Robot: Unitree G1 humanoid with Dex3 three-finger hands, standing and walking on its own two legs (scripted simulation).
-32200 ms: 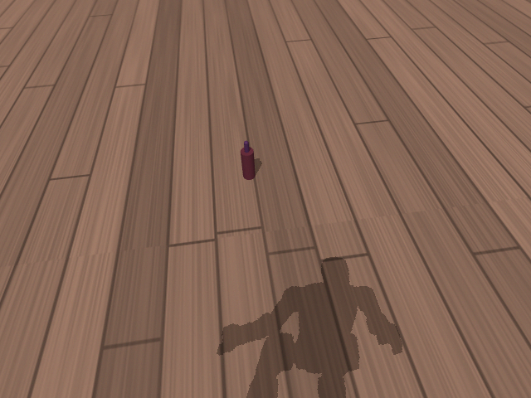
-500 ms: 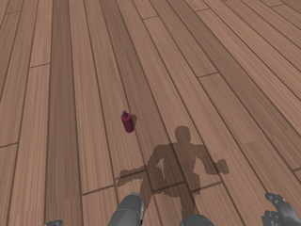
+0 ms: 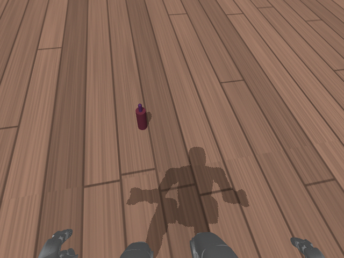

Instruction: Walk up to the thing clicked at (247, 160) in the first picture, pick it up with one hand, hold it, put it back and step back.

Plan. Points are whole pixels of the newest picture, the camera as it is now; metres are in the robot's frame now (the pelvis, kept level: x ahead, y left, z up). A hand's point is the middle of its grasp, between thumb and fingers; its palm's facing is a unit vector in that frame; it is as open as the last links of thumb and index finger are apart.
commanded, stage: step back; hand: left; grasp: from the side
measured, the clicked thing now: (141, 116) +0.95 +0.21 -0.64
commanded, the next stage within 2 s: stand in 1.08 s
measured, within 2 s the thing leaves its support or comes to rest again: neither
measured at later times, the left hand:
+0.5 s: hand out of the picture -0.02 +0.28 -0.14, palm faces +0.02 -0.90 -0.43, open 7.4 cm
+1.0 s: hand out of the picture +0.07 +0.25 -0.14, palm faces +0.06 -0.93 -0.36, open 7.4 cm
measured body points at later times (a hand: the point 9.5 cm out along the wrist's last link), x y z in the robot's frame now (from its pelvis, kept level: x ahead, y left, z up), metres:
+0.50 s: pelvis -0.06 -0.01 +0.00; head -0.04 -0.02 +0.45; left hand -0.02 +0.32 -0.11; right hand +0.00 -0.32 -0.13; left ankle -0.04 +0.12 -0.73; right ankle -0.08 -0.15 -0.71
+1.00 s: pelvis -0.02 -0.01 +0.00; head +0.00 -0.01 +0.45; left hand +0.07 +0.30 -0.12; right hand +0.04 -0.32 -0.13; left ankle -0.02 +0.13 -0.73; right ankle +0.00 -0.13 -0.73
